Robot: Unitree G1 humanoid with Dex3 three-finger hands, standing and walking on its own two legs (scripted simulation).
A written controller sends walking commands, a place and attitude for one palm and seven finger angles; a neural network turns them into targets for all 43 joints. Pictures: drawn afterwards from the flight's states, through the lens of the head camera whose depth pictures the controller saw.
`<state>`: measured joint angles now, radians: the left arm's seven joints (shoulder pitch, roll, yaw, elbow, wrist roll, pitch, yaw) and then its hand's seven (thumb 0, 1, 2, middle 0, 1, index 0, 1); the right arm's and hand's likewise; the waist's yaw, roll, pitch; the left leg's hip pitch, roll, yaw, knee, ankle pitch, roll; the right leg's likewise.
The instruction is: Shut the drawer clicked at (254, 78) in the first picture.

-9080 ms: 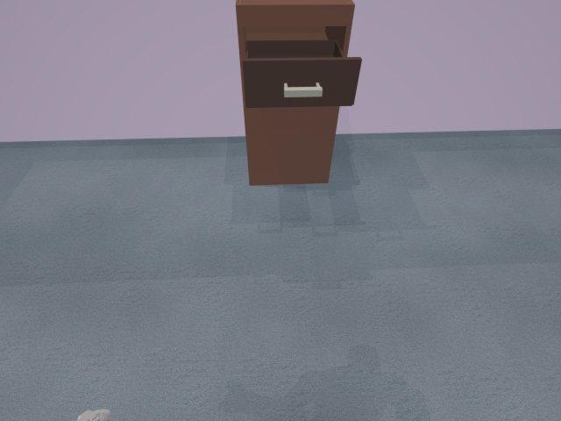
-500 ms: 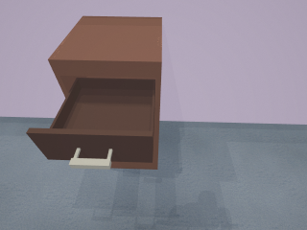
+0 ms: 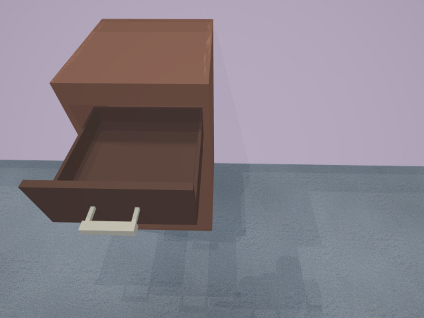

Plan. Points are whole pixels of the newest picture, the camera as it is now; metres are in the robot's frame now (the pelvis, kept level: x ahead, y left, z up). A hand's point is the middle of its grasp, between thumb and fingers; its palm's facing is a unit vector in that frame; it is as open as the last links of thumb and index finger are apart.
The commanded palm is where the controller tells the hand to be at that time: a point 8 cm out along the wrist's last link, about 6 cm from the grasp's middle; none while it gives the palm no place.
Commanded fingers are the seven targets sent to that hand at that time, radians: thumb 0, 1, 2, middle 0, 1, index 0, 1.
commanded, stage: come to a stop and stand still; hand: left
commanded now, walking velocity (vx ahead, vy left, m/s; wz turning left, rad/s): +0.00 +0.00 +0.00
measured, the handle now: (111, 219) +0.33 +0.26 -0.06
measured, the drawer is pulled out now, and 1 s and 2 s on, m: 0.29 0.29 0.29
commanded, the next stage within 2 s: look again from close up in 0.48 s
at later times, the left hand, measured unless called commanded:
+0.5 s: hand out of the picture +0.01 +0.15 -0.17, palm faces +0.04 -0.98 -0.17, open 7.4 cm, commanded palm none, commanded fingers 0.00 0.90 0.90 -0.20 -0.30 -0.20 -0.30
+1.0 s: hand out of the picture +0.01 +0.14 -0.17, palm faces +0.05 -0.98 -0.17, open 7.4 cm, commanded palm none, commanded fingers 0.00 0.90 0.90 -0.20 -0.30 -0.20 -0.30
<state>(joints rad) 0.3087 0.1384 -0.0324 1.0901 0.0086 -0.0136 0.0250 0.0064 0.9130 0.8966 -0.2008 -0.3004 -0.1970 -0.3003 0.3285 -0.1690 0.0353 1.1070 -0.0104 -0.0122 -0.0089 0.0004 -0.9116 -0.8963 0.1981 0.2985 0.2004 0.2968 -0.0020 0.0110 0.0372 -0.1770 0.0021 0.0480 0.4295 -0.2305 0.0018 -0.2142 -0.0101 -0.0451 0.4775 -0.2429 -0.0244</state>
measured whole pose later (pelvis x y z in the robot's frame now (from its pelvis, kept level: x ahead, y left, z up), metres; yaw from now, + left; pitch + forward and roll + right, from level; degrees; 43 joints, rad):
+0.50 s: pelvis +0.02 -0.02 +0.00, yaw +1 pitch -1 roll +1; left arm 0.30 0.14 -0.02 1.12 0.01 -0.02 0.03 0.01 0.91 0.90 -0.20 -0.30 -0.20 -0.30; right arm 0.28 -0.14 0.03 1.14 -0.01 -0.02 -0.03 0.00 -0.92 -0.90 0.20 0.30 0.20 0.30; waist 0.01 0.00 0.04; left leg -0.13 0.03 0.02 0.41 -0.25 -0.02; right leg -0.15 0.02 -0.07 0.43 -0.26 -0.05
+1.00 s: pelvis +0.03 -0.02 +0.00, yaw +1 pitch -1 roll +1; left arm 0.32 0.13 -0.02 1.12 0.01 -0.02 0.03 0.00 0.91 0.90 -0.20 -0.30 -0.20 -0.30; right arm 0.30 -0.12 0.03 1.14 -0.01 -0.02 -0.03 0.00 -0.91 -0.90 0.20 0.30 0.20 0.30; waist 0.01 0.00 0.04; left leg -0.11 0.03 0.02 0.40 -0.26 -0.02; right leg -0.14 0.02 -0.07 0.43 -0.27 -0.05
